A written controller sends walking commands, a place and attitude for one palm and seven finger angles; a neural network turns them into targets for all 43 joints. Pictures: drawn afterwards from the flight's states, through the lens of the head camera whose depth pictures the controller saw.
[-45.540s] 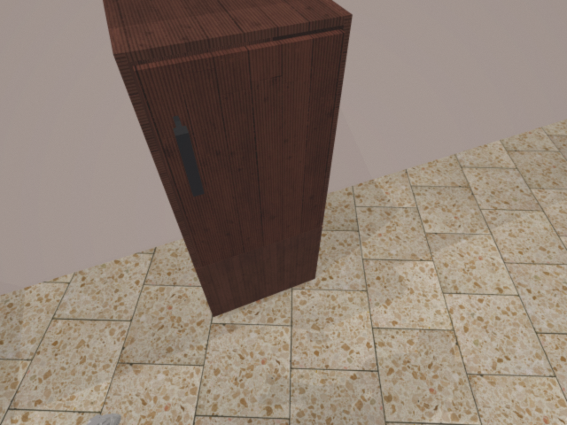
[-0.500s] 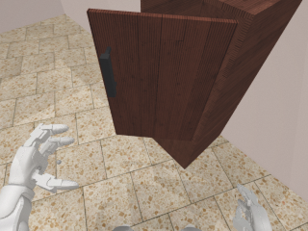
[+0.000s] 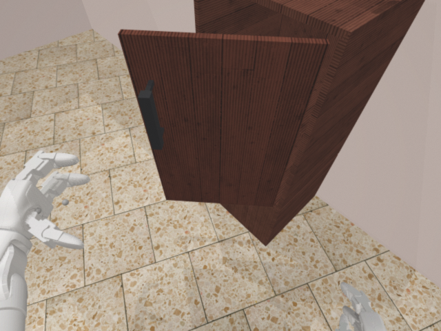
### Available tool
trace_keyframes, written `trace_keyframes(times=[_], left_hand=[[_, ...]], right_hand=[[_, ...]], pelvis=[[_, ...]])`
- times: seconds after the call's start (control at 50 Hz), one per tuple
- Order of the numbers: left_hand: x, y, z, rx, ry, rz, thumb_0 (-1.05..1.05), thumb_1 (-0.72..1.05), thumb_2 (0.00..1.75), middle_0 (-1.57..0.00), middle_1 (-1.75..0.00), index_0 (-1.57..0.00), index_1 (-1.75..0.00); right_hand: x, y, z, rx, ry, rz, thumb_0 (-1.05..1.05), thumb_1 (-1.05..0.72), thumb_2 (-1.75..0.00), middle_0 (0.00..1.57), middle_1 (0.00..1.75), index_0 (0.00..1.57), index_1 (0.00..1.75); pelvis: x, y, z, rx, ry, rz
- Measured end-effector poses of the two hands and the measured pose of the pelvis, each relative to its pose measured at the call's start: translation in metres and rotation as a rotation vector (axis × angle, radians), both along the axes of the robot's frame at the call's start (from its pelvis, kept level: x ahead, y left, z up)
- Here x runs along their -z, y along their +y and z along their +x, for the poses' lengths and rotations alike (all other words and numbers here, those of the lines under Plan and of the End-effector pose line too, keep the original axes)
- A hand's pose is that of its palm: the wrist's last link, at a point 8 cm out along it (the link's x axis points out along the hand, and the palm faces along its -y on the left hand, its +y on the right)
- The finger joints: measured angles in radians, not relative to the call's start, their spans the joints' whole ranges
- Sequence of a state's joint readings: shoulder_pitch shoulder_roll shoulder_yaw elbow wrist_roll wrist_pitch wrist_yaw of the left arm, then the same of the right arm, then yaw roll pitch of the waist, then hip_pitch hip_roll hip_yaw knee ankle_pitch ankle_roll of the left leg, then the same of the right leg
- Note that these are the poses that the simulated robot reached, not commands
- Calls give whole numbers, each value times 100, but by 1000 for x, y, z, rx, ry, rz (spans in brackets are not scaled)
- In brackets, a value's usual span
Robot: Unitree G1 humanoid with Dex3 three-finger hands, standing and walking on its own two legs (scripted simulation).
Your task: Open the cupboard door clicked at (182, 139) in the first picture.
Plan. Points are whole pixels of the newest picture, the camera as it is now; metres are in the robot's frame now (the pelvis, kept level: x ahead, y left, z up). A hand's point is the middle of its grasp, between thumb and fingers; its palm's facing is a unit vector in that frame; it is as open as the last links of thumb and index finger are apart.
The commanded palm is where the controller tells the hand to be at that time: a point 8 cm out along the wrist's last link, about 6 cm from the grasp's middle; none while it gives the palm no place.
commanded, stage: raise the hand with hooked fingers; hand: left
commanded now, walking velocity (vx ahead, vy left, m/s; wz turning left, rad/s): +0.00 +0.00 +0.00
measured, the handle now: (154, 116) +0.53 +0.18 +0.06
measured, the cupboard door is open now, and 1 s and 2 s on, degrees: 43 43 43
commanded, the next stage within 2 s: move the hooked fingers beside the handle in 0.40 s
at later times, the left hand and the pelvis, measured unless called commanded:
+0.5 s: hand (70, 209) +0.28 +0.26 +0.08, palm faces +0.03 -1.00 -0.03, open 14.0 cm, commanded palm +0.25 +0.31 +0.09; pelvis -0.01 -0.01 +0.00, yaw +0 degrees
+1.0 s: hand (96, 177) +0.35 +0.25 +0.08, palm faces +0.00 -1.00 -0.02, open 14.0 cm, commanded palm +0.32 +0.30 +0.08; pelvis -0.01 -0.01 +0.00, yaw -1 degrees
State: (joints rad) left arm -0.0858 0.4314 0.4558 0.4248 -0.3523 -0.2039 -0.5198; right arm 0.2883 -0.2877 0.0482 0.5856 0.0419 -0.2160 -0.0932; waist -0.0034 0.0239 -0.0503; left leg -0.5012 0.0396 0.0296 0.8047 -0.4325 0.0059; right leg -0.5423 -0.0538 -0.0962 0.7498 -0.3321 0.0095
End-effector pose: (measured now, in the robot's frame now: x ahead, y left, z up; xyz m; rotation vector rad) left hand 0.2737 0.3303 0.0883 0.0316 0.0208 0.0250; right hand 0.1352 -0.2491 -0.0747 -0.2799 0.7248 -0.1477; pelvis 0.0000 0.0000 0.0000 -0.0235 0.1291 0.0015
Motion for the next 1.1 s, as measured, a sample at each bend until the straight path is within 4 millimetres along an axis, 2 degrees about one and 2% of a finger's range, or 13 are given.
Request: trace_keyframes(times=[0.2,0.58,0.78,0.92,1.1], left_hand=[[4,-9,-2,-2,-2,-6,-1,-50,30,-30,-120,-30,-120],[3,-13,-12,-7,-6,-8,-1,-50,30,-30,-120,-30,-120],[3,-20,20,14,-8,-12,-1,-50,30,-30,-120,-30,-120],[5,-28,47,28,3,-17,-1,-50,30,-30,-120,-30,-120],[7,-28,64,12,1,-18,-1,-50,30,-30,-120,-30,-120]], right_hand=[[-3,-7,-8,16,7,-7,1,-90,-90,21,30,20,30],[-1,-2,-1,-8,-27,14,1,-90,-90,21,30,20,30],[5,-10,-12,10,18,-7,1,-90,-90,21,30,20,30],[10,-17,-31,50,80,-9,1,-90,-90,21,30,20,30],[17,-23,-55,97,172,-10,1,-90,-90,21,30,20,30]], pelvis=[[-2,-2,-1,8,-5,7],[-1,-8,-10,0,-18,10],[1,-9,-13,-3,-2,11],[1,-9,-12,9,19,14],[2,-9,-8,21,37,15]])
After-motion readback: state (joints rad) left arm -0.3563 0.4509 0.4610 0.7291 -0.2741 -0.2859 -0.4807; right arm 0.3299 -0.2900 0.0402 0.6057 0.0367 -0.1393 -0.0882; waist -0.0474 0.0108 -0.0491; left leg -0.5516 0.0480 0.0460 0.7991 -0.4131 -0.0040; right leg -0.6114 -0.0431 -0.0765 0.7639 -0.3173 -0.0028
